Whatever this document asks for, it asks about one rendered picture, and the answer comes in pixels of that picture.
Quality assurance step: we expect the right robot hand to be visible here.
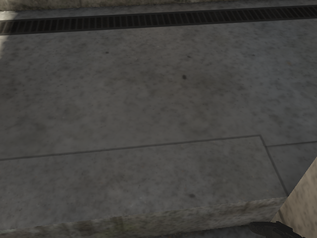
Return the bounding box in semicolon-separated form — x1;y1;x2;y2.
249;221;305;238

